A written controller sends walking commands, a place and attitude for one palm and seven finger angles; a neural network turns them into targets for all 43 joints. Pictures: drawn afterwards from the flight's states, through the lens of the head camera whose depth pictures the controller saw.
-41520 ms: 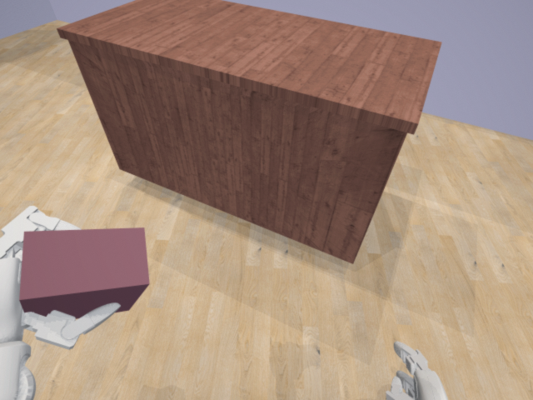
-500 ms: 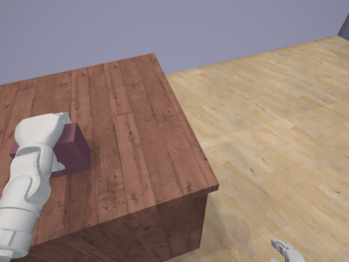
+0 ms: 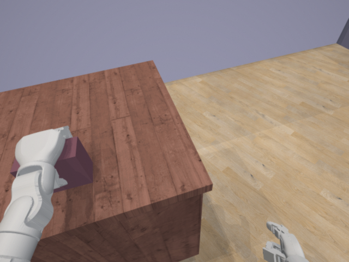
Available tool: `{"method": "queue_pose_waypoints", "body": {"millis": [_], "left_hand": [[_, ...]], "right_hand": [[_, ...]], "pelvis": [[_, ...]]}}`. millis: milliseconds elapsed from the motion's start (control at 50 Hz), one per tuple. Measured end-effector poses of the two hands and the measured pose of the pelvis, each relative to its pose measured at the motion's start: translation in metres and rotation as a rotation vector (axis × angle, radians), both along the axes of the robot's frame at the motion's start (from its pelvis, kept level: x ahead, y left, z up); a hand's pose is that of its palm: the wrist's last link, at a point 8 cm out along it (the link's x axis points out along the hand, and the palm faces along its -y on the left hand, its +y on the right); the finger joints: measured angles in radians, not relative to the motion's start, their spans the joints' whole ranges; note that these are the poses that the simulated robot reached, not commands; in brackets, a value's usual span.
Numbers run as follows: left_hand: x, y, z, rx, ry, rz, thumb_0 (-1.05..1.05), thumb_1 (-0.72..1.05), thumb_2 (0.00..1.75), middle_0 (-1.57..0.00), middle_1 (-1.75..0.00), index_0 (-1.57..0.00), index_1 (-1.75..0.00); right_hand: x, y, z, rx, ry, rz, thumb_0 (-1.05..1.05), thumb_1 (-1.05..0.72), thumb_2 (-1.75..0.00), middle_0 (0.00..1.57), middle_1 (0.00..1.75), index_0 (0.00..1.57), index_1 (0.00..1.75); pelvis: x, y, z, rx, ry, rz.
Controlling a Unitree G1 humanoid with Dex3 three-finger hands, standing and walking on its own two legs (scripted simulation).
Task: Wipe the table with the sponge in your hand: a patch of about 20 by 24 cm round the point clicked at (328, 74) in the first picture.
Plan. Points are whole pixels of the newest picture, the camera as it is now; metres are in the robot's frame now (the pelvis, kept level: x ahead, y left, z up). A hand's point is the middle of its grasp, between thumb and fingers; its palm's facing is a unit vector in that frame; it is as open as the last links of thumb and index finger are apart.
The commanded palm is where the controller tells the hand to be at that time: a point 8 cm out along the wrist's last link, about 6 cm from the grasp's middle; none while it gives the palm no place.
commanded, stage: wipe back along the first lane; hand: left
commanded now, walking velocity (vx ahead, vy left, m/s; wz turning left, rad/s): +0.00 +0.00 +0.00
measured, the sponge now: (60, 171) +0.29 +0.32 +0.06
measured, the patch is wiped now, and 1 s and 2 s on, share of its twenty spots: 1.00 1.00 1.00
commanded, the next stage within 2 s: lift the sponge slowly off the table in 0.74 s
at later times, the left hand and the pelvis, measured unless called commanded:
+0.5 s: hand (51, 176) +0.25 +0.30 +0.10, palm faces +0.05 -0.05 -1.00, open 10.4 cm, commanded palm +0.21 +0.29 +0.13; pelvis +0.01 +0.00 +0.00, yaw -1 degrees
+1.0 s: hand (50, 195) +0.21 +0.28 +0.10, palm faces +0.07 -0.08 -0.99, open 10.4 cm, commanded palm +0.17 +0.27 +0.14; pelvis +0.00 +0.00 +0.00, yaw -1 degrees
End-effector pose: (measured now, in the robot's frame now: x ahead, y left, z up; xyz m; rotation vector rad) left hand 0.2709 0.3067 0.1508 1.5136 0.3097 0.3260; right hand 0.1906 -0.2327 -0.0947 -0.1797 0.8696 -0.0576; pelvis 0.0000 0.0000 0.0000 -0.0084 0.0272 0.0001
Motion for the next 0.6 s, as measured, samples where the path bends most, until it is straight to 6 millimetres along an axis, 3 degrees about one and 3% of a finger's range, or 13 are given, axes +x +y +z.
{"method": "queue_pose_waypoints", "body": {"millis": [280,600], "left_hand": [[-0.021,-0.006,-0.001,-0.013,-0.014,0.005,-0.01,-0.51,1.04,-0.65,-1.36,-0.68,-1.35],[-0.053,-0.016,-0.001,-0.029,-0.039,-0.003,-0.01,-0.50,1.04,-0.65,-1.36,-0.68,-1.35]], "right_hand": [[0.007,-0.002,-0.001,0.005,-0.019,0.002,0.01,-0.90,-0.90,0.20,0.30,0.20,0.30],[0.018,0.012,0.002,0.031,-0.058,0.023,0.01,-0.90,-0.90,0.20,0.30,0.20,0.30]], "pelvis": [[0.006,-0.002,-0.002,0.001,-0.005,-0.006],[0.007,0.003,-0.003,0.001,-0.013,-0.014]]}}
